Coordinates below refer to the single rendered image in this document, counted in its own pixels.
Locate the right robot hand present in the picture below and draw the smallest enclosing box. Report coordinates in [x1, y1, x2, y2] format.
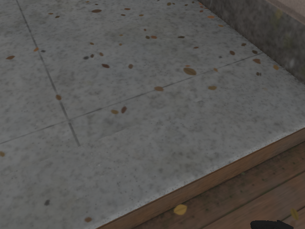
[250, 219, 294, 229]

